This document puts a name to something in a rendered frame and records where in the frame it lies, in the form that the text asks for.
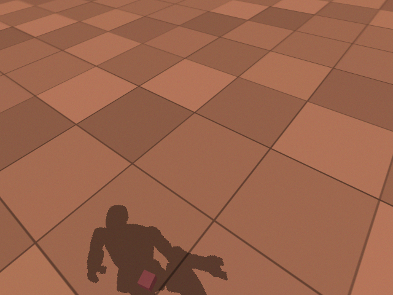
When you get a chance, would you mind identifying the cube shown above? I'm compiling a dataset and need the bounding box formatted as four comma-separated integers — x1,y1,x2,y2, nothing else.
137,270,157,292

